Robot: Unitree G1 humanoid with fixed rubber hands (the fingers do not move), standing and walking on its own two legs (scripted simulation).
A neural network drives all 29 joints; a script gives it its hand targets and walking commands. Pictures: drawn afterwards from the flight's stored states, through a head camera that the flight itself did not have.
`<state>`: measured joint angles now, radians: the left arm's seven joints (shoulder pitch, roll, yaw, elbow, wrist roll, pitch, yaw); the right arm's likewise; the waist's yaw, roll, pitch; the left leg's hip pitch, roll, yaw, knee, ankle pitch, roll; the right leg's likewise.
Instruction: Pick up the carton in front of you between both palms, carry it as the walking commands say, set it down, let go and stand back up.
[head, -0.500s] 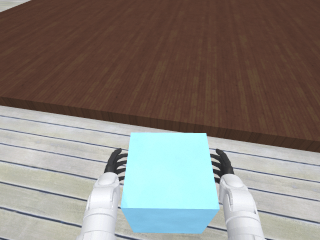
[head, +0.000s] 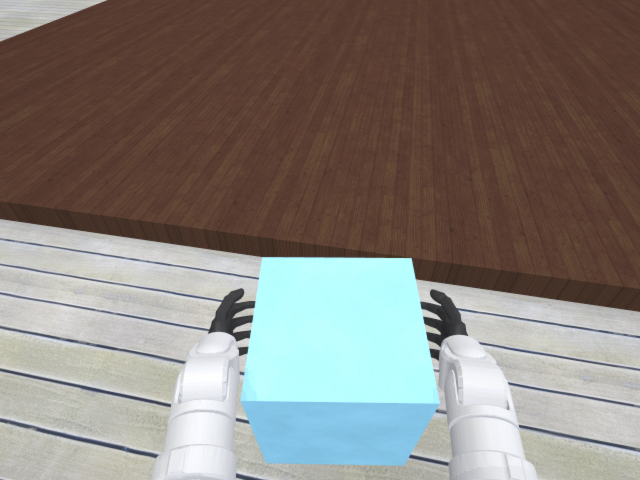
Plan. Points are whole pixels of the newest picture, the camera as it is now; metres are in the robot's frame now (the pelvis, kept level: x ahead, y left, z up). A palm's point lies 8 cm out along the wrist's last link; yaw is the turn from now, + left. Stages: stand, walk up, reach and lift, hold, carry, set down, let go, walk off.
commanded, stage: reach and lift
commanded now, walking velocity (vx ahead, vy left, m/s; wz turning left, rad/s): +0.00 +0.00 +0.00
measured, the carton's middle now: (335, 365) +0.31 +0.00 -0.04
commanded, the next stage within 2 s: hold in 0.54 s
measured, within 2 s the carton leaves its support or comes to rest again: neither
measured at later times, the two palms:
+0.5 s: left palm (222, 337) +0.30 +0.15 +0.04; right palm (454, 339) +0.30 -0.15 +0.04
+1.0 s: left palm (219, 330) +0.30 +0.15 +0.06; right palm (459, 334) +0.30 -0.15 +0.06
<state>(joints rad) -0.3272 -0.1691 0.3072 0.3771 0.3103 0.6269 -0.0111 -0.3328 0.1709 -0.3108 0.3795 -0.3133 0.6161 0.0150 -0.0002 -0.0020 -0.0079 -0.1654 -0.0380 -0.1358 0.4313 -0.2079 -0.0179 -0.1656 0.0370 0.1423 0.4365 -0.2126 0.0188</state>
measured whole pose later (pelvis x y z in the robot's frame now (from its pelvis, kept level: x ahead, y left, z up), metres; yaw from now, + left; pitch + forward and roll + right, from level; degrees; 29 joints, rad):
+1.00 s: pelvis +0.01 +0.00 +0.00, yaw +0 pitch -3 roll +0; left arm -0.27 -0.15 0.23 0.23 0.27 0.78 0.00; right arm -0.28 0.16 -0.23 0.23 -0.28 0.77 0.01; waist 0.00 0.00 -0.08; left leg -0.17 -0.01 -0.08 0.46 -0.33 -0.02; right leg -0.17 0.01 0.09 0.48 -0.35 0.02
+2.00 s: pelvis +0.48 +0.05 +0.01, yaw -3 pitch +5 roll -2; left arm -0.15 -0.13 0.09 -0.33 0.13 1.19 0.08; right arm -0.14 0.13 -0.12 -0.34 -0.10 1.18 -0.09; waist -0.04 0.02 -0.11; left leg -0.10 0.01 0.21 0.26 -0.25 0.07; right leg -0.61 -0.10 -0.12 0.81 -0.17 0.00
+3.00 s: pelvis +0.83 +0.03 +0.00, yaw -1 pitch +7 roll +0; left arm -0.75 -0.03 0.26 0.08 0.08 1.24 0.13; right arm -0.74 0.03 -0.27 0.07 -0.09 1.23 -0.13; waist -0.01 0.00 0.04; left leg -0.28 0.02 0.13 0.51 -0.25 0.02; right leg -0.30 -0.04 -0.16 0.58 -0.25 -0.02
